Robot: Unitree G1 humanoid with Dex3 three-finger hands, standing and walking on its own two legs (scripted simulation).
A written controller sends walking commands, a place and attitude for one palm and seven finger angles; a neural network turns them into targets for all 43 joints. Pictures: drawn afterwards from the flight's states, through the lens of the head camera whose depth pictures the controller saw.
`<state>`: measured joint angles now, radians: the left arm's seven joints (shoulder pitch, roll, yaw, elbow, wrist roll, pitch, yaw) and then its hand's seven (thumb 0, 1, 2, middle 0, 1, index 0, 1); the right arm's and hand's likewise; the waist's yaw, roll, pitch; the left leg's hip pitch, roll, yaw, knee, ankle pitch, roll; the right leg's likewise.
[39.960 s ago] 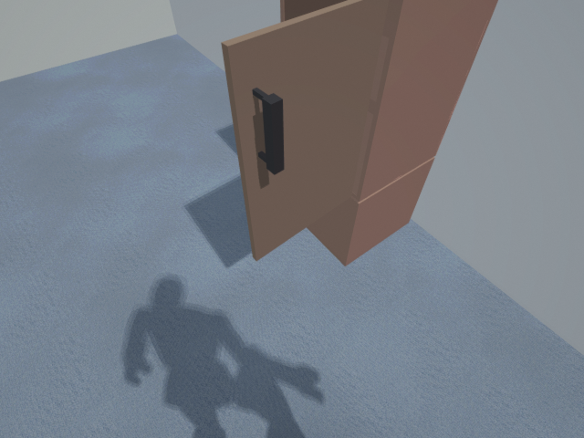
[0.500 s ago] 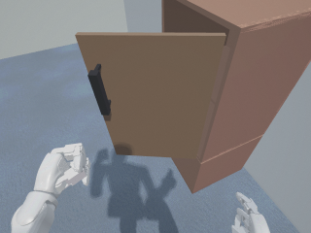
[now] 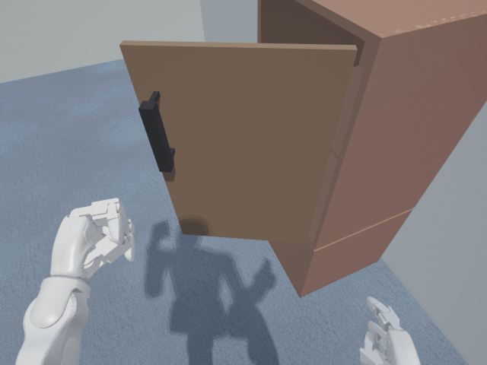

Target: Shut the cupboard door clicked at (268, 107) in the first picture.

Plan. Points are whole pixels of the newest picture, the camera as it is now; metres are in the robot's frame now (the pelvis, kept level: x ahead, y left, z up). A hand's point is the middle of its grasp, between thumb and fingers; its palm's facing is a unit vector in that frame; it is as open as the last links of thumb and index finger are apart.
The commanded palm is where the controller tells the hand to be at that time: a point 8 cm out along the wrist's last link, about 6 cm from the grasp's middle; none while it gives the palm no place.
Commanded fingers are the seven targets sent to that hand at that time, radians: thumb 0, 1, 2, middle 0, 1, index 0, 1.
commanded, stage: bring the fist close to the handle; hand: left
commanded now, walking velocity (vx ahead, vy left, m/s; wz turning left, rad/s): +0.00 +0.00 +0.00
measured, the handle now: (161, 132) +0.51 +0.22 +0.11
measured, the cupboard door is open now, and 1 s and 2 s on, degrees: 61 61 54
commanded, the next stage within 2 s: push the door shut along its arc in 1.20 s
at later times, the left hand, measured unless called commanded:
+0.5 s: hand (149, 194) +0.34 +0.19 +0.11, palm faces -0.01 -1.00 -0.02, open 3.1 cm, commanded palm +0.33 +0.24 +0.11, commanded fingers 0.00 0.90 0.90 -1.30 -1.50 -1.30 -1.50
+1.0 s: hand (167, 166) +0.41 +0.18 +0.11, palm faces +0.02 -1.00 -0.02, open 3.1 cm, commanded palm +0.38 +0.23 +0.11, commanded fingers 0.00 0.90 0.90 -1.30 -1.50 -1.30 -1.50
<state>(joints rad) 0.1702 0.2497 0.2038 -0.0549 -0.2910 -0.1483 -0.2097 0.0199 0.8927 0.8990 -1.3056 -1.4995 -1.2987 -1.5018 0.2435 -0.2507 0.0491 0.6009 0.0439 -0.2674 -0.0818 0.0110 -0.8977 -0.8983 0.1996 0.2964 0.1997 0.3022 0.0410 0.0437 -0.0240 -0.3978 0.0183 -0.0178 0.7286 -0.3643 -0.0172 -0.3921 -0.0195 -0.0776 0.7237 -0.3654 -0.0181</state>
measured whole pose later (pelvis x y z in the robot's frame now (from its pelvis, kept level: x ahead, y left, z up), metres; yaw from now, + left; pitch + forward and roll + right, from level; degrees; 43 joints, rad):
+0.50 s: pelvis +0.01 +0.01 +0.00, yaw -1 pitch +4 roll +0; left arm -0.17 0.27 0.20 0.28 -0.25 -0.10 -0.22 0.02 0.90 0.90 -1.30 -1.50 -1.30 -1.50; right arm 0.26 -0.26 0.04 0.63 0.05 -0.20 -0.08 0.01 -0.90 -0.90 0.20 0.30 0.20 0.30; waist 0.01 0.04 -0.03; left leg -0.40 0.01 0.01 0.69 -0.35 0.00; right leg -0.40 -0.03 -0.05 0.69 -0.35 0.00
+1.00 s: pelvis +0.01 +0.01 +0.00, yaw -3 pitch +6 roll +0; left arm -0.43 0.28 0.26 0.61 -0.20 -0.19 -0.17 0.02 0.90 0.90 -1.30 -1.50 -1.30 -1.50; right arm 0.31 -0.26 0.02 0.65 0.04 -0.10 -0.05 0.01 -0.90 -0.90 0.20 0.30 0.20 0.30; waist -0.03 0.03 -0.05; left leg -0.43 0.02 0.04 0.67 -0.35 0.00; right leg -0.45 -0.02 -0.02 0.68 -0.33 -0.01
